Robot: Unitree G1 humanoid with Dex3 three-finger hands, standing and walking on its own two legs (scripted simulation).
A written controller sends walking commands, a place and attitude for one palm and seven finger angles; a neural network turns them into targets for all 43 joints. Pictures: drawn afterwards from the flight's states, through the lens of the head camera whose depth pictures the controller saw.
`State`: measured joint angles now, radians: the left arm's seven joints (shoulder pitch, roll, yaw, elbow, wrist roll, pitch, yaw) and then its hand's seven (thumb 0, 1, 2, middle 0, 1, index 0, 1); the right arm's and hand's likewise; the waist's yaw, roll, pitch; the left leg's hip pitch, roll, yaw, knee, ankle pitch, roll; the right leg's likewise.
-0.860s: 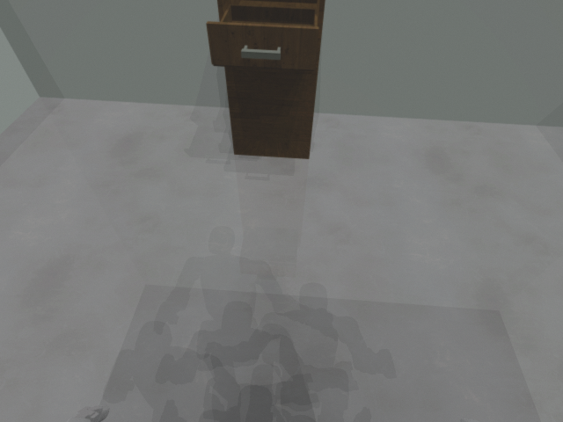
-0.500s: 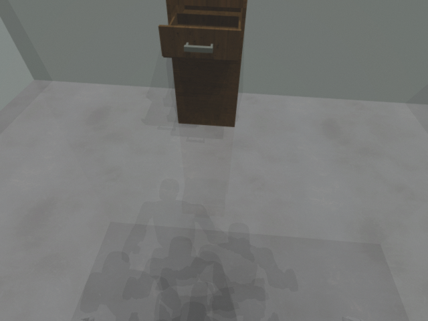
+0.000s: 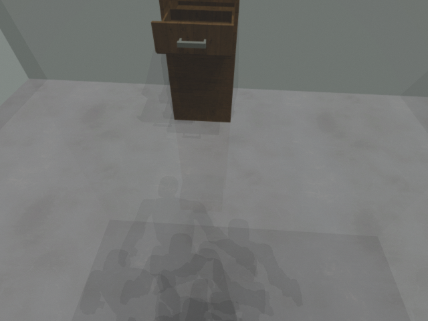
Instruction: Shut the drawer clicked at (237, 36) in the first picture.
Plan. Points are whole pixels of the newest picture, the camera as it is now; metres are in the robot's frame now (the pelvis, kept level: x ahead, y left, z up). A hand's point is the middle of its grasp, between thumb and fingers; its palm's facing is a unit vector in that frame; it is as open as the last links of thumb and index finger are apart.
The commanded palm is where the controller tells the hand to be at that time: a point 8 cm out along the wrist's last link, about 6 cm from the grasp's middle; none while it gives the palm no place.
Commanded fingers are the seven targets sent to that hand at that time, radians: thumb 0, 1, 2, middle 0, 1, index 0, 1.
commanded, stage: stand and wait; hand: left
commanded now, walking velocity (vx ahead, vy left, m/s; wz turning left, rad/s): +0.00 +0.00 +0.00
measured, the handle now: (192, 42) +1.26 +0.17 -0.04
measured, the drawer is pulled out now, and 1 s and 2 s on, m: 0.30 0.30 0.30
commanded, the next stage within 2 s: look at it before walking up in 0.04 s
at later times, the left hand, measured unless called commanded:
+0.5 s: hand out of the picture +0.08 +0.25 -0.16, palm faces -0.02 -0.94 -0.33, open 7.4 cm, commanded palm none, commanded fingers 0.00 0.90 0.90 -0.20 -0.30 -0.20 -0.30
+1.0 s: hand out of the picture +0.06 +0.22 -0.18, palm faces +0.02 -0.97 -0.25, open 7.4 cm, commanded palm none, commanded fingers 0.00 0.90 0.90 -0.20 -0.30 -0.20 -0.30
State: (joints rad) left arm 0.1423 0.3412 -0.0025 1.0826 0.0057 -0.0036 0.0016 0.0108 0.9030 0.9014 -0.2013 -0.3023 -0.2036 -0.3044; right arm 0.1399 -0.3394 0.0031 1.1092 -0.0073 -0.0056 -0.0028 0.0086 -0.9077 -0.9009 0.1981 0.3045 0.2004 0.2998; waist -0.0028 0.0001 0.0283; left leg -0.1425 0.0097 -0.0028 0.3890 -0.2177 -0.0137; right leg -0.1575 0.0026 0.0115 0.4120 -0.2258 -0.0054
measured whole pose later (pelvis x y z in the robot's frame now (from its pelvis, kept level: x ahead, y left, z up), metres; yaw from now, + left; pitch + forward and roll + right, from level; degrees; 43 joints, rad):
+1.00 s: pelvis +0.04 +0.01 -0.01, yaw +0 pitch -1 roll -1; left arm 0.27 0.26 0.01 1.08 0.01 0.00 0.00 0.01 0.90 0.90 -0.20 -0.30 -0.20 -0.30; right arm 0.23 -0.27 0.00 1.10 -0.02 0.00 0.00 0.01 -0.91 -0.90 0.20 0.30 0.20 0.30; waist 0.01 0.01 -0.02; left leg -0.18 0.04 0.02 0.55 -0.39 0.01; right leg -0.15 0.02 0.01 0.47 -0.32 -0.01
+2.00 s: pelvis +0.41 +0.02 +0.00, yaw -2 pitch -1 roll +0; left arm 0.33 0.18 0.07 1.08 0.03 -0.02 -0.01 0.01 0.91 0.90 -0.20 -0.30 -0.20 -0.30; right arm 0.28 -0.15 -0.06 1.03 -0.01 -0.09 -0.03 -0.01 -0.96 -0.90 0.20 0.30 0.20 0.30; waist 0.02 -0.05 0.02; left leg -0.18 0.03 0.20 0.42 -0.24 0.06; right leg -0.53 -0.10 -0.06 1.16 -0.25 0.00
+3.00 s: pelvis +0.77 +0.00 +0.00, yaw -3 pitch -2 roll +0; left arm 0.35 0.18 0.06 1.13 0.03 -0.01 0.00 0.01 0.91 0.90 -0.20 -0.30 -0.20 -0.30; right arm 0.26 -0.15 -0.04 1.04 -0.01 -0.07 -0.03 0.00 -0.95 -0.90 0.20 0.30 0.20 0.30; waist 0.02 -0.04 0.04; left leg -0.18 0.01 0.18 0.42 -0.22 0.06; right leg -0.46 -0.10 -0.08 1.09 -0.33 0.00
